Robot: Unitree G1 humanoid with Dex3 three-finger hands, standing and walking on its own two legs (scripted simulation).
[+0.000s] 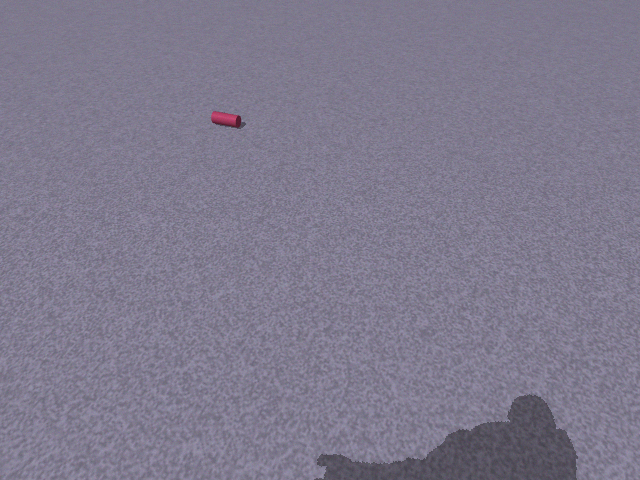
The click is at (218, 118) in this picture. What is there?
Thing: lying can
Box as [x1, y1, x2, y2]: [211, 111, 240, 127]
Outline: 211,115 211,120 215,123 237,127 240,124 240,117 238,115 214,111
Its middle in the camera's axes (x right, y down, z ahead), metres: -0.55 -0.70 +2.29
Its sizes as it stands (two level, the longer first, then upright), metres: 0.160 0.070 0.070
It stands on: the floor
